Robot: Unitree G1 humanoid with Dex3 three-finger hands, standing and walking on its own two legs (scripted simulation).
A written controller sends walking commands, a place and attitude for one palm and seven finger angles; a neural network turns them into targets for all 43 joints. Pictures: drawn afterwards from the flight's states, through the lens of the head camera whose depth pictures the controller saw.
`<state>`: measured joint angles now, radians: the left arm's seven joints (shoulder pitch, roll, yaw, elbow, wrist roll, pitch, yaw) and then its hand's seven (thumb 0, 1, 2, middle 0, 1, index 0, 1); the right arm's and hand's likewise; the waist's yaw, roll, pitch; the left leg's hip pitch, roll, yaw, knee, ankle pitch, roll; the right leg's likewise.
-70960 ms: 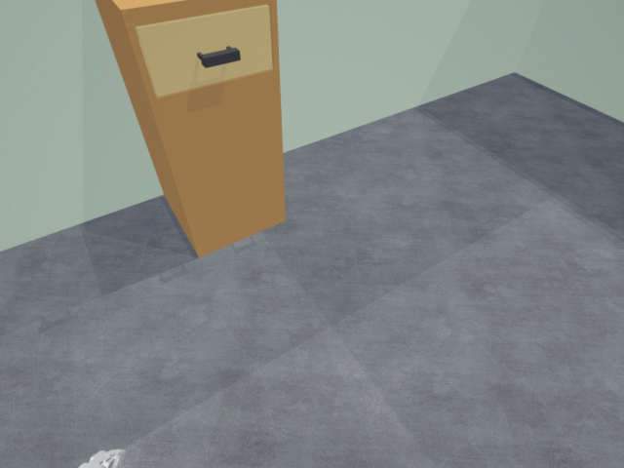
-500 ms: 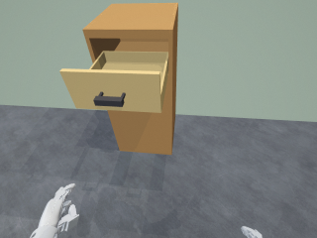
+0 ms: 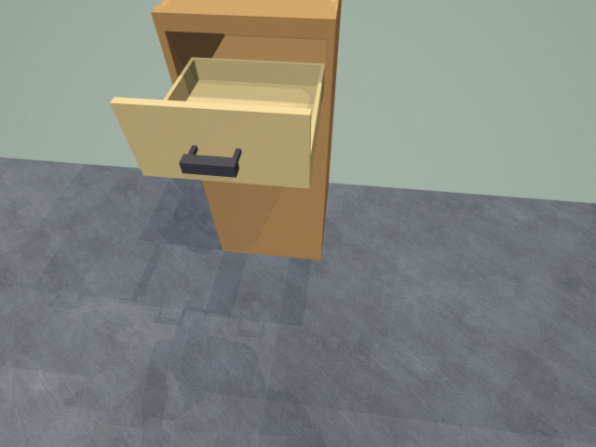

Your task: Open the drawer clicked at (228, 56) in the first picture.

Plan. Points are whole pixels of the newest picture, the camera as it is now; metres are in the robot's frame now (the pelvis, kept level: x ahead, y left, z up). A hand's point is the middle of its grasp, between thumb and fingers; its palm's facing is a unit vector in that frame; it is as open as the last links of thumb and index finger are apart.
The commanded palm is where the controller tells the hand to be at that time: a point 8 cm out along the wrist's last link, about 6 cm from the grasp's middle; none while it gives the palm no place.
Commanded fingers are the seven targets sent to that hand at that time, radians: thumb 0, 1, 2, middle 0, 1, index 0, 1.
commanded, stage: let the arm hang, fingers relaxed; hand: left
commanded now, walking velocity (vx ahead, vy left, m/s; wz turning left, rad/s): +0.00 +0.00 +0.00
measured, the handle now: (212, 158) +0.60 +0.20 +0.02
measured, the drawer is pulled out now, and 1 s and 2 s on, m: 0.30 0.30 0.30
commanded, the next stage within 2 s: look to check the result in 0.42 s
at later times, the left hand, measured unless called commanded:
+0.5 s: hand out of the picture +0.05 +0.17 -0.17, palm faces -0.03 -0.97 -0.24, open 7.4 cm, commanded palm none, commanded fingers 0.00 0.90 0.90 -0.20 -0.30 -0.20 -0.30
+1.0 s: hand out of the picture +0.08 +0.19 -0.16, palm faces -0.03 -0.95 -0.31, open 7.4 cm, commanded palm none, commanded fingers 0.00 0.90 0.90 -0.20 -0.30 -0.20 -0.30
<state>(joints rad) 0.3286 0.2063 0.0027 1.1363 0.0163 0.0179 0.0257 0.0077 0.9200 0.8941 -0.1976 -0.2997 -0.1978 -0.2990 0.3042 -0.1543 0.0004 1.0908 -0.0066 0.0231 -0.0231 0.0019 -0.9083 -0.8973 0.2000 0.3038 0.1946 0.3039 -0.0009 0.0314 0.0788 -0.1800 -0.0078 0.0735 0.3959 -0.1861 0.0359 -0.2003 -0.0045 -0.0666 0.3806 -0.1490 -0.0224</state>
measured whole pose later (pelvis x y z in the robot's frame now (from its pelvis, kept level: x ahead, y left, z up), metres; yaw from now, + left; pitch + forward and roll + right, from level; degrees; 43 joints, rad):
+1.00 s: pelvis +0.03 -0.03 +0.00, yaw -1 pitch -2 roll +0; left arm 0.15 0.25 0.02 1.13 0.02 -0.02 0.02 0.01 0.91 0.89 -0.20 -0.30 -0.20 -0.30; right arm 0.16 -0.25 -0.02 1.12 -0.01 0.01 -0.02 0.00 -0.91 -0.90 0.20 0.30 0.20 0.30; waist -0.02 0.03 0.08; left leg -0.10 0.04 0.07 0.32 -0.19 -0.01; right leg -0.13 0.05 -0.07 0.31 -0.15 -0.06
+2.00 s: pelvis +0.05 -0.03 +0.01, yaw -1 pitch -1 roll +0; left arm 0.08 0.32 0.02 1.12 0.02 -0.02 0.01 0.01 0.91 0.89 -0.20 -0.30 -0.20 -0.30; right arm 0.10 -0.32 -0.01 1.12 -0.01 0.01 -0.01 0.00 -0.91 -0.90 0.20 0.30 0.20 0.30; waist -0.02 0.02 0.08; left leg -0.05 0.04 0.08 0.27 -0.20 -0.02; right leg -0.09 0.05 -0.05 0.27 -0.17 -0.06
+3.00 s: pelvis +0.06 -0.02 +0.01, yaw -1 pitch -1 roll +0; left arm 0.08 0.33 0.01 1.11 0.02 -0.02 0.01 0.01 0.91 0.89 -0.20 -0.30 -0.20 -0.30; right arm 0.10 -0.32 -0.01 1.12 -0.01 0.00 -0.01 0.00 -0.91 -0.90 0.20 0.30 0.20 0.30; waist -0.02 0.00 0.08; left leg -0.03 0.03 0.08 0.26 -0.21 -0.01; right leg -0.07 0.04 -0.05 0.26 -0.18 -0.05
